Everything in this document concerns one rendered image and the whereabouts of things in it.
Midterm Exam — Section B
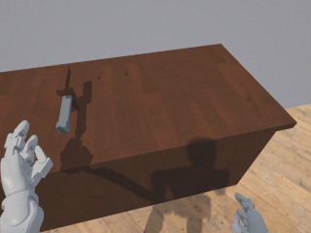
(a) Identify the left robot forearm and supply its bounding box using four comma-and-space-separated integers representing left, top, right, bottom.
0, 189, 45, 233

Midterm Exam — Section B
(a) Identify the tap lever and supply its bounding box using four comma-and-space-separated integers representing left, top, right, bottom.
56, 95, 73, 134

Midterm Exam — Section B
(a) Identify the left robot hand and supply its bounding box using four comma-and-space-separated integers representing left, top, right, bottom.
0, 120, 53, 198

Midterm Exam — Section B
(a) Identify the counter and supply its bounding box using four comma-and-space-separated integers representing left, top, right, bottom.
0, 44, 297, 233

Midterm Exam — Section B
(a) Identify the right robot hand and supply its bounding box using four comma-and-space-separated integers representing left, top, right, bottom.
230, 192, 268, 233

